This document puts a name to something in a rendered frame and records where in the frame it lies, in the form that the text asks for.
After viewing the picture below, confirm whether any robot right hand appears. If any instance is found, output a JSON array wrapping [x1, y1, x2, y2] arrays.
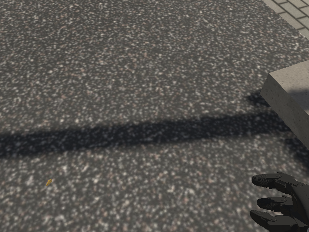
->
[[249, 171, 309, 232]]

